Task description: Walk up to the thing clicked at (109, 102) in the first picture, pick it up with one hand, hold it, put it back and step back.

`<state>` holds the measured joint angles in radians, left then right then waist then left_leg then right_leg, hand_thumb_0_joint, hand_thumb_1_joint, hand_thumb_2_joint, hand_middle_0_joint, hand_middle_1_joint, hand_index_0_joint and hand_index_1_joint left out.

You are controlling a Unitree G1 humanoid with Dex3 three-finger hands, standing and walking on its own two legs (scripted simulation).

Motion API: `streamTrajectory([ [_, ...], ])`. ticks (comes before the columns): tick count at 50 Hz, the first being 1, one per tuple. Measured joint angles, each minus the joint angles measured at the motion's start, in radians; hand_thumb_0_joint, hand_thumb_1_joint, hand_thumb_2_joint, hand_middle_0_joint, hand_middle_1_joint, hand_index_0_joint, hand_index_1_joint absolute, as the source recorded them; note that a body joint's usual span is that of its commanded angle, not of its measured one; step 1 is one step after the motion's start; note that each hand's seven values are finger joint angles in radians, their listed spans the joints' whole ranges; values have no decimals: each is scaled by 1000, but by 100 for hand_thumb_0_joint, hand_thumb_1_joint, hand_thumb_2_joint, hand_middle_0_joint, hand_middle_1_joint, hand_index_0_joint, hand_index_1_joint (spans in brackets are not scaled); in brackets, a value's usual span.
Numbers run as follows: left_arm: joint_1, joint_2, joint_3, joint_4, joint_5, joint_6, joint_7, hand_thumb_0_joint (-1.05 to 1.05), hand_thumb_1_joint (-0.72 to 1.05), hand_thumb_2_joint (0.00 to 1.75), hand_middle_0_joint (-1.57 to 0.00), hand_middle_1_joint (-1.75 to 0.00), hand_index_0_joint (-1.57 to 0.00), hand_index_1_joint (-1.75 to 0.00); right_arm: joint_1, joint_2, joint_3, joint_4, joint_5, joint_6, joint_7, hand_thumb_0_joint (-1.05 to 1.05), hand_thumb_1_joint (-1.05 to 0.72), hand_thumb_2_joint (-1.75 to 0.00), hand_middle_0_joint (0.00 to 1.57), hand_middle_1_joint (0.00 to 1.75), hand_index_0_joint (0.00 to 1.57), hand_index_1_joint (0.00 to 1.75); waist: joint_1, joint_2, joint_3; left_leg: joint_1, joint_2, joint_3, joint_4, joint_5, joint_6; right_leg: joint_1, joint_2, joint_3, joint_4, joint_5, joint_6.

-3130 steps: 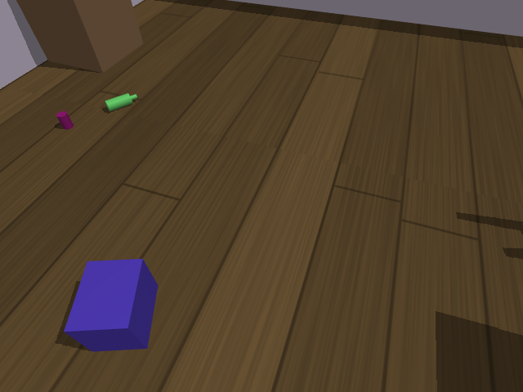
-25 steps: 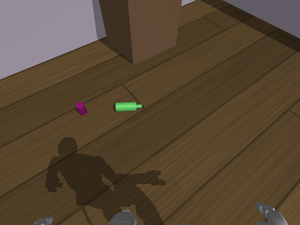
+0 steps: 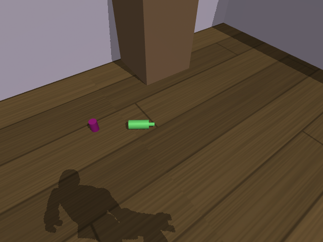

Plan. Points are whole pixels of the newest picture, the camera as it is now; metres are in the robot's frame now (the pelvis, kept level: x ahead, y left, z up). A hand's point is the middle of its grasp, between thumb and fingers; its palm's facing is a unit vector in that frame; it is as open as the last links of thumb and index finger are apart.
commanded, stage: step back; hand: left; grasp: from above
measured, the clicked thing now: (141, 124) +1.07 +0.18 -0.73
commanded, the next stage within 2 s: stand in 0.68 s
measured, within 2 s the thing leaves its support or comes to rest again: neither
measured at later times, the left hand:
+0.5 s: hand out of the picture +0.14 +0.26 -0.14, palm faces +0.05 -0.94 -0.34, open 7.4 cm
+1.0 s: hand out of the picture +0.10 +0.25 -0.14, palm faces +0.02 -0.94 -0.34, open 7.4 cm
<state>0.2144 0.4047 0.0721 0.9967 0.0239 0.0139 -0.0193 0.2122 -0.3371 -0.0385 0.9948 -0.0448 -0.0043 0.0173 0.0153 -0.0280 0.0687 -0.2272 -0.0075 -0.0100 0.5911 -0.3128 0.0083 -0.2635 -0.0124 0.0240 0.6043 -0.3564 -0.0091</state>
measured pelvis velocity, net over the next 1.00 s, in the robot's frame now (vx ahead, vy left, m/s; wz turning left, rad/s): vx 0.02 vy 0.00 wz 0.02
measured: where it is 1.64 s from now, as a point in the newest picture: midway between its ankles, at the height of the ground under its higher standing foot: outside the picture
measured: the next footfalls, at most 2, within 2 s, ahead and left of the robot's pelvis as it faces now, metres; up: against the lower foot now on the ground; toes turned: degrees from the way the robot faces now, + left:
none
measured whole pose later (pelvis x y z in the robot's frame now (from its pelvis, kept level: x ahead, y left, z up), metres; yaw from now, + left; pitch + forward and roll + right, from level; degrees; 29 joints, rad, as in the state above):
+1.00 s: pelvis +0.02 +0.00 +0.02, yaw +1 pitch -3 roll +0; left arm 0.07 0.34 0.01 1.14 0.01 -0.01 0.00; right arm 0.06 -0.34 -0.01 1.11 -0.01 0.00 0.01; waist 0.01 0.00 0.08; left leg -0.07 -0.01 -0.05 0.33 -0.21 0.00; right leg -0.10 -0.02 0.00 0.33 -0.18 0.02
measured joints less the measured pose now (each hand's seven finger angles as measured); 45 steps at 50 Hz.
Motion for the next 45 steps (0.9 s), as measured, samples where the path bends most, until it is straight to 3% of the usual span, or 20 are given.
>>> streamTrajectory([
  [2,-11,-15,-2,17,5,-7,4,1,90,90,-21,-30,-20,-30,-8,-6,-2,2,8,7,-2,1,-90,-90,20,30,21,30,-5,31,5,1,23,-17,18,-9,-9,31,21,-18,-54,102,8],
  [5,-16,-28,-12,25,10,-18,2,1,90,90,-21,-30,-20,-30,-12,-8,-3,16,14,12,-2,1,-90,-90,20,30,20,30,-2,35,-18,-1,12,-36,20,-52,-9,31,19,-24,-57,91,1],
  [9,-34,-46,-24,38,6,-20,1,1,90,90,-21,-30,-20,-30,-18,-18,-4,40,14,-3,-3,1,-90,-90,20,30,20,30,0,34,-35,20,-4,-36,-34,17,-6,36,2,-23,-64,88,15],
  [26,-162,-43,-31,67,-12,-24,16,1,90,90,-21,-30,-20,-30,-105,4,3,75,22,-14,-18,1,-91,-90,20,30,20,30,-3,12,-13,72,-9,-39,-105,15,-3,88,-5,-26,-132,92,25],
  [45,-153,-64,-55,124,-18,-19,19,1,90,90,-21,-30,-20,-30,-157,2,24,97,37,-2,-13,1,-91,-90,20,30,20,30,-2,28,13,149,-9,-37,-238,87,-7,157,-8,-24,-249,156,28],
])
